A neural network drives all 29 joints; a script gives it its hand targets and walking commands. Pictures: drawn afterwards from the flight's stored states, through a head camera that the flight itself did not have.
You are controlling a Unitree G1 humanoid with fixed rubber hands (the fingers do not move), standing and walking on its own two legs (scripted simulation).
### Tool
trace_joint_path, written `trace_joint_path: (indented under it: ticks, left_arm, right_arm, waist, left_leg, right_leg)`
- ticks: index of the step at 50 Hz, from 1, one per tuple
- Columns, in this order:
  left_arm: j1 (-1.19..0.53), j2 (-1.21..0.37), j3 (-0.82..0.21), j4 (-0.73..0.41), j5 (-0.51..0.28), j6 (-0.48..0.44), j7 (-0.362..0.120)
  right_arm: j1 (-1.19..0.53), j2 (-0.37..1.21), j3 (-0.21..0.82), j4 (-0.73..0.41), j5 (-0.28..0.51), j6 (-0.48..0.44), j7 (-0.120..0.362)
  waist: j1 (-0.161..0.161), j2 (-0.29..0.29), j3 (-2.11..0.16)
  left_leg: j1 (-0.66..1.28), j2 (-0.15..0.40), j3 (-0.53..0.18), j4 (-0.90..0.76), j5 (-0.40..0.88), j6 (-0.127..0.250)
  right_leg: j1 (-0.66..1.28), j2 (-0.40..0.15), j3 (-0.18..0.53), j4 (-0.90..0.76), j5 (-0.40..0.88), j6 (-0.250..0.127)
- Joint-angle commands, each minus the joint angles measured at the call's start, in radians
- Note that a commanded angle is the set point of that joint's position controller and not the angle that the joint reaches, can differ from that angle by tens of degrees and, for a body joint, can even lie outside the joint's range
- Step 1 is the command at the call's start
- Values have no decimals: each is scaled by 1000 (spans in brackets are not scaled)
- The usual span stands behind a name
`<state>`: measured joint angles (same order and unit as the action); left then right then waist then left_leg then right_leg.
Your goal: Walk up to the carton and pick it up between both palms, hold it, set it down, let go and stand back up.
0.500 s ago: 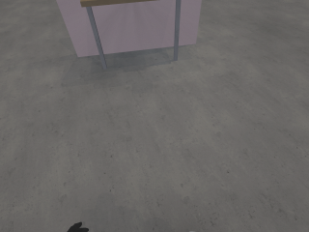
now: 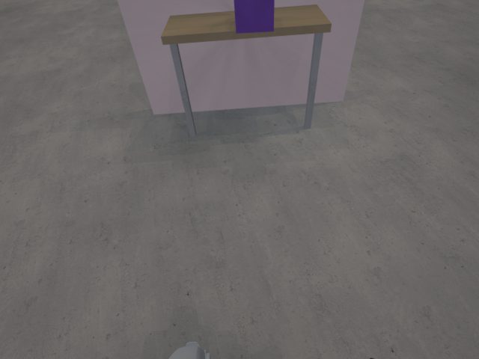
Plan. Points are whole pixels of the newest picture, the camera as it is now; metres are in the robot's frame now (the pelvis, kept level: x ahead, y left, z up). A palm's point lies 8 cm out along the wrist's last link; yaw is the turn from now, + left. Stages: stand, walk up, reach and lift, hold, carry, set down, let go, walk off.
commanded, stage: walk up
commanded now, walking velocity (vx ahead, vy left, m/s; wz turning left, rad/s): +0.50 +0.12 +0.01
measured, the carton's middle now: (254, 0) +1.78 +0.06 +0.05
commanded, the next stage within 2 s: none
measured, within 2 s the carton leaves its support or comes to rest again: neither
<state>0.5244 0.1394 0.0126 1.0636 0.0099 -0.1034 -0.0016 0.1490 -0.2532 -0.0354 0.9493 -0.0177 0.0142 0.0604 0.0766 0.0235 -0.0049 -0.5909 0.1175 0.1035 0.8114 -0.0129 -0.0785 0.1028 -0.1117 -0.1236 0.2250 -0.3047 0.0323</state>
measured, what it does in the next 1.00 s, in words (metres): walks ahead: left foot, then right foot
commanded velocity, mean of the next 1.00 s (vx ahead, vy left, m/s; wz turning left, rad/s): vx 0.49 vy -0.08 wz -0.01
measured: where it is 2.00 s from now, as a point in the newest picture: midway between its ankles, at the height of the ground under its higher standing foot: (269, 215)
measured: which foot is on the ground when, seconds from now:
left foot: up 0.00-0.12, down 0.14-0.72, up 0.74-1.00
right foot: down 0.00-0.14, up 0.16-0.68, down 0.70-1.00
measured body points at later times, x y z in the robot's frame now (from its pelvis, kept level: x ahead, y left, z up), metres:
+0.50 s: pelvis +0.26 +0.06 +0.00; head +0.27 +0.09 +0.45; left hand +0.35 +0.30 -0.16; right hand +0.21 -0.20 -0.13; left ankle +0.21 +0.18 -0.75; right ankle +0.39 -0.12 -0.67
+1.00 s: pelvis +0.51 -0.06 +0.01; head +0.52 -0.10 +0.45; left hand +0.44 +0.20 -0.12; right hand +0.60 -0.31 -0.15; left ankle +0.53 +0.12 -0.65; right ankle +0.50 -0.13 -0.75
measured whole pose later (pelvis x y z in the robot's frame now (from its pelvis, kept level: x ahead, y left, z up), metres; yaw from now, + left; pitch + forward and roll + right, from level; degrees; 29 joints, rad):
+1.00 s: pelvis +0.51 -0.06 +0.01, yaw +0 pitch -2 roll +4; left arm 0.42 0.21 0.03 1.12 0.01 -0.09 -0.01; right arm 0.18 -0.27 -0.06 0.98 -0.01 -0.01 0.03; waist 0.05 0.02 0.06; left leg -0.51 0.07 0.04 1.08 -0.19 -0.04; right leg -0.10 -0.07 -0.14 0.34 -0.21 -0.04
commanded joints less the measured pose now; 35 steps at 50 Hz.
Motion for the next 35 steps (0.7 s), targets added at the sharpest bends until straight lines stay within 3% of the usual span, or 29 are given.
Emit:
trace_joint_path:
  ticks: [1,2,3,4,6,7,8,9,10,11,12,13,14,15,16,17,20,21,22,23,25,28,30,32,33,34,35]
  left_arm:
    - [97,181,50,0,7,-1,15]
    - [62,186,46,-2,9,3,17]
    - [51,173,43,5,3,8,18]
    - [25,195,50,8,5,15,21]
    - [8,224,59,6,8,17,17]
    - [41,192,47,-7,8,14,8]
    - [111,103,18,-14,-26,19,7]
    - [70,151,45,-2,-21,29,1]
    - [-40,195,68,-16,-4,31,-7]
    - [-95,149,55,-39,5,34,-11]
    - [-118,96,38,-35,16,36,-16]
    - [-150,66,37,-34,23,45,-25]
    - [-133,58,38,-26,29,59,-29]
    - [-128,70,42,-29,38,71,-31]
    - [-111,72,41,-17,32,81,-37]
    - [-135,86,41,-32,34,89,-41]
    - [-225,104,32,-62,25,106,-55]
    - [-255,120,30,-69,23,109,-59]
    - [-288,113,21,-72,20,109,-65]
    - [-342,128,22,-93,16,106,-72]
    - [-449,148,18,-123,14,97,-82]
    - [-504,131,12,-147,12,82,-88]
    - [-507,138,11,-144,6,77,-87]
    - [-510,157,13,-136,14,71,-84]
    - [-433,166,24,-121,18,67,-76]
    - [-322,188,34,-86,21,59,-69]
    - [-164,226,53,-24,20,49,-58]
  right_arm:
    - [-230,-1,17,-114,1,-37,3]
    - [-224,2,17,-125,0,-45,2]
    - [-182,-13,14,-119,0,-56,3]
    - [-105,-44,4,-108,-4,-65,-2]
    - [218,-114,-32,-4,-15,-84,-23]
    - [362,-204,-60,36,-25,-95,-39]
    - [437,-353,-83,64,-14,-94,-40]
    - [434,-380,-103,83,17,-78,-47]
    - [334,-320,-84,51,17,-73,-56]
    - [229,-261,-64,32,7,-78,-61]
    - [166,-218,-50,24,6,-81,-61]
    - [145,-142,-31,37,9,-84,-59]
    - [105,-110,-17,36,5,-87,-55]
    - [137,-67,-1,39,4,-93,-52]
    - [149,-72,-4,46,3,-101,-52]
    - [182,-69,4,49,3,-105,-53]
    - [206,-126,2,55,-1,-109,-60]
    - [200,-143,-2,50,1,-108,-60]
    - [202,-151,-4,45,3,-111,-60]
    - [217,-140,-2,45,2,-108,-61]
    - [255,-143,-12,57,6,-107,-66]
    - [279,-165,-29,62,7,-106,-81]
    - [280,-179,-35,66,6,-105,-82]
    - [308,-180,-43,80,1,-98,-85]
    - [276,-193,-51,73,-1,-93,-86]
    - [250,-195,-51,71,2,-90,-82]
    - [248,-153,-41,57,-1,-87,-73]
  waist:
    - [45,-236,227]
    - [15,-231,200]
    - [-16,-299,186]
    - [-65,-292,140]
    - [-199,-102,-16]
    - [-238,145,-155]
    - [-236,403,-289]
    - [-225,318,-296]
    - [-187,142,-189]
    - [-142,23,-81]
    - [-110,-23,-31]
    - [-85,11,29]
    - [-62,127,40]
    - [-60,132,47]
    - [-42,194,47]
    - [-50,148,61]
    - [-48,103,108]
    - [-57,102,100]
    - [-64,144,106]
    - [-79,169,123]
    - [-124,138,141]
    - [-151,117,162]
    - [-154,122,172]
    - [-159,87,181]
    - [-112,67,130]
    - [-55,66,56]
    - [13,2,-44]
  left_leg:
    - [-84,-19,76,-202,-63,27]
    - [3,-14,60,-260,-110,46]
    - [109,-23,56,-276,-131,62]
    - [224,-42,66,-279,-162,81]
    - [620,-59,37,-267,-119,113]
    - [806,93,-152,-264,-174,140]
    - [982,369,-567,-452,-251,233]
    - [851,421,-801,-613,-337,240]
    - [732,402,-726,-612,-197,195]
    - [651,369,-533,-536,-68,157]
    - [537,324,-395,-517,-2,130]
    - [405,256,-277,-551,-5,97]
    - [386,226,-208,-559,8,95]
    - [383,211,-143,-560,74,92]
    - [396,196,-114,-563,111,87]
    - [373,188,-91,-581,123,96]
    - [374,195,-84,-636,46,129]
    - [414,199,-73,-651,-13,137]
    - [435,184,-40,-652,-22,138]
    - [420,187,-50,-679,-108,136]
    - [477,197,-43,-693,-123,135]
    - [530,228,-31,-703,-102,139]
    - [567,224,-19,-686,-91,134]
    - [576,239,-40,-648,-85,132]
    - [588,244,-25,-571,-25,131]
    - [565,196,33,-416,36,106]
    - [478,132,79,-203,-10,79]
  right_leg:
    - [-18,-186,62,-68,388,-95]
    - [-36,-184,36,-49,394,-92]
    - [-84,-161,2,-23,386,-88]
    - [-107,-146,-24,70,434,-89]
    - [-292,-97,-42,420,395,-61]
    - [-428,-45,-29,692,159,-42]
    - [-673,88,-6,953,-266,-12]
    - [-640,94,127,1062,-268,-24]
    - [-643,60,181,1140,-188,-35]
    - [-688,21,179,1144,-113,-38]
    - [-671,-20,175,1092,-21,-38]
    - [-614,-27,172,1031,55,-40]
    - [-597,-29,171,1011,87,-42]
    - [-583,-26,164,998,98,-43]
    - [-608,-22,152,978,122,-36]
    - [-622,-17,137,938,146,-22]
    - [-692,-24,101,815,234,8]
    - [-718,-29,89,772,268,10]
    - [-720,-35,74,681,299,8]
    - [-717,-45,77,633,326,15]
    - [-723,-56,60,498,353,21]
    - [-688,-65,37,357,330,6]
    - [-657,-41,11,310,290,-3]
    - [-604,-26,0,253,217,-25]
    - [-521,-5,-22,237,142,-40]
    - [-376,6,-15,181,130,-61]
    - [-166,0,-10,189,115,-75]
